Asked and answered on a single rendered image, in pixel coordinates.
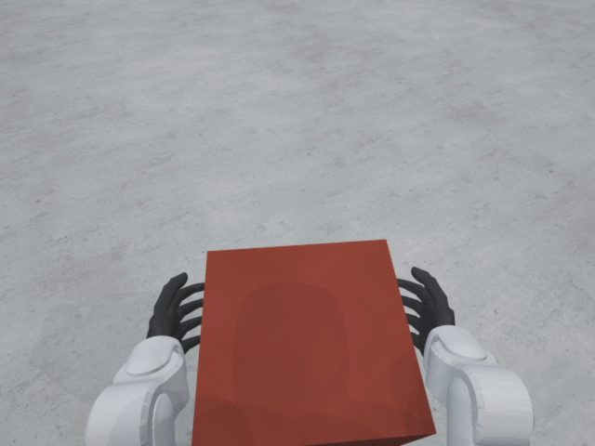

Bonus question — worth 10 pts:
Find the left robot hand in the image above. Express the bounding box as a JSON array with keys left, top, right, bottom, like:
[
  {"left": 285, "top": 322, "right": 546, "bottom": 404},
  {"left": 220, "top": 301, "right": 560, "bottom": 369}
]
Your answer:
[{"left": 146, "top": 272, "right": 205, "bottom": 355}]

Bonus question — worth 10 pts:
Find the right robot forearm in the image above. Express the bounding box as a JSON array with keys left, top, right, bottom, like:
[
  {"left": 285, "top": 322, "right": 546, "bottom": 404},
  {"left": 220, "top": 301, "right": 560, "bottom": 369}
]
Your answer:
[{"left": 423, "top": 325, "right": 535, "bottom": 446}]

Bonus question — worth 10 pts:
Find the right robot hand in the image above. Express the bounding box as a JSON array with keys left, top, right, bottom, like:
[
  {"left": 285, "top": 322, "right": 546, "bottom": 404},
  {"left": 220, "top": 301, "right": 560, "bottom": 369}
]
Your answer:
[{"left": 397, "top": 267, "right": 456, "bottom": 357}]

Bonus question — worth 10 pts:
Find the carton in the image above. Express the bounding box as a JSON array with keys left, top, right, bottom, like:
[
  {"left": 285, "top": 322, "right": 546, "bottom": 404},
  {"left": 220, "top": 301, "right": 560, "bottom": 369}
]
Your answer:
[{"left": 192, "top": 240, "right": 437, "bottom": 446}]

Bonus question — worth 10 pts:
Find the left robot forearm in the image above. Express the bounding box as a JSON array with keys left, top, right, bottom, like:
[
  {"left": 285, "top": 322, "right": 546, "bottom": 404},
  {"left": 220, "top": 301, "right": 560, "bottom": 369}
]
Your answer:
[{"left": 86, "top": 335, "right": 190, "bottom": 446}]

